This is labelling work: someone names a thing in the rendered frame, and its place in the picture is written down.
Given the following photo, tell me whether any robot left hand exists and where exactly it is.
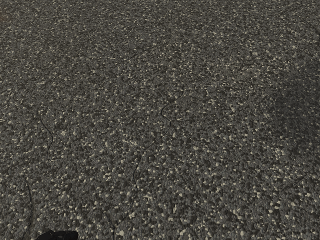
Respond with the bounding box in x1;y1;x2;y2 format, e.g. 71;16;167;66
35;230;79;240

